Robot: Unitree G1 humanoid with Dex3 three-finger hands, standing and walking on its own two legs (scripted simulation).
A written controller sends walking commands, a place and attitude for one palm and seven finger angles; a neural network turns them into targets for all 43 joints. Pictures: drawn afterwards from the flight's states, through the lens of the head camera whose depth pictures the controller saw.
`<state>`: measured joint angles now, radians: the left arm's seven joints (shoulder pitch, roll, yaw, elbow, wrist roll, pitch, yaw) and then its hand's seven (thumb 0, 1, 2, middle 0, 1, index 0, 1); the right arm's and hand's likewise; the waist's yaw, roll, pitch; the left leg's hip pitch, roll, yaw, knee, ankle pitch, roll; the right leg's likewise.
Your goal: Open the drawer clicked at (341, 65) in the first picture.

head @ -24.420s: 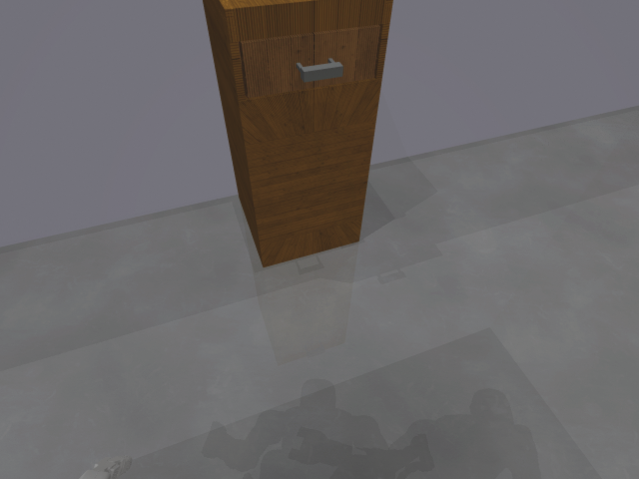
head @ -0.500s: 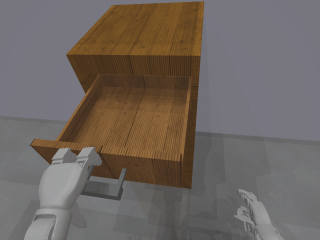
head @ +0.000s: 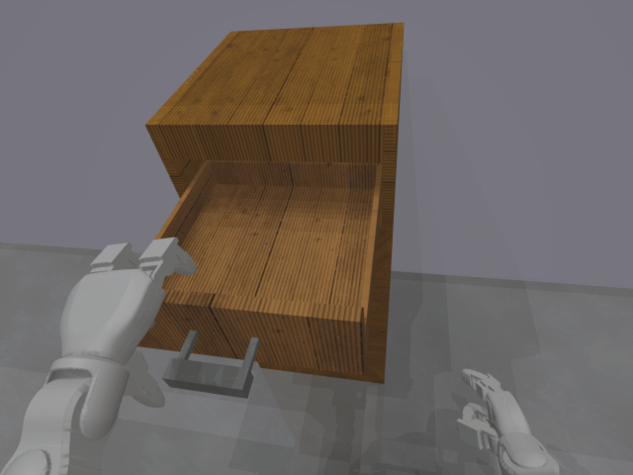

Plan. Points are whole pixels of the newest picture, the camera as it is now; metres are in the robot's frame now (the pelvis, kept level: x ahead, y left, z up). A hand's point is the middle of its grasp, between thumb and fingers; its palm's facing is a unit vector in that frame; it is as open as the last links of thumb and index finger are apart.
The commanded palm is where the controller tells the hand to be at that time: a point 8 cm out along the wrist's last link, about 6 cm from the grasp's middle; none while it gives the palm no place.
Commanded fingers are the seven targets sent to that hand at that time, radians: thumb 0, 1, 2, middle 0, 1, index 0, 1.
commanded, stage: lift the hand off the handle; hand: left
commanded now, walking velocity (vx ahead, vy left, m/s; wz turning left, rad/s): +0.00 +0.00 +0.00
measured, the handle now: (215, 359) +0.24 +0.19 +0.02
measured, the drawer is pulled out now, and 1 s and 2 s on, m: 0.30 0.30 0.30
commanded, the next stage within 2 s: draw the hand back to the body in 0.34 s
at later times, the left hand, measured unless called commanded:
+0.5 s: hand (137, 315) +0.21 +0.22 +0.16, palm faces +0.14 -0.08 -0.99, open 13.9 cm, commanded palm +0.16 +0.22 +0.22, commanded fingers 0.00 -0.50 0.30 -0.30 -1.20 -0.30 -1.20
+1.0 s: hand (100, 332) +0.19 +0.24 +0.17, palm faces +0.13 -0.04 -0.99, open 13.9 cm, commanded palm +0.15 +0.25 +0.22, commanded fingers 0.00 -0.50 0.30 -0.30 -1.20 -0.30 -1.20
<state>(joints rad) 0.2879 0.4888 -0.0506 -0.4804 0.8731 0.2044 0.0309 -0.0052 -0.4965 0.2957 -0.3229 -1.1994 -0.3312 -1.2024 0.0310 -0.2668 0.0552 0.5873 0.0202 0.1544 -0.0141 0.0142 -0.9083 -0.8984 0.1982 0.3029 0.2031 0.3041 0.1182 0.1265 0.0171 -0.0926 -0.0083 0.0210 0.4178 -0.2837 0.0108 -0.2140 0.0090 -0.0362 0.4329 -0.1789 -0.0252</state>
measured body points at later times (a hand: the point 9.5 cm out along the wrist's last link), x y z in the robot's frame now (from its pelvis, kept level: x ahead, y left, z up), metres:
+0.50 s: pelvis +0.00 -0.01 +0.00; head +0.00 -0.06 +0.45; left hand +0.20 +0.22 +0.22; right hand +0.24 -0.19 -0.09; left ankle -0.03 +0.11 -0.74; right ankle +0.04 -0.10 -0.74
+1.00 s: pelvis +0.00 -0.01 +0.00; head +0.00 -0.05 +0.44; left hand +0.18 +0.24 +0.22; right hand +0.24 -0.21 -0.09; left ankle -0.03 +0.11 -0.74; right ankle +0.04 -0.10 -0.74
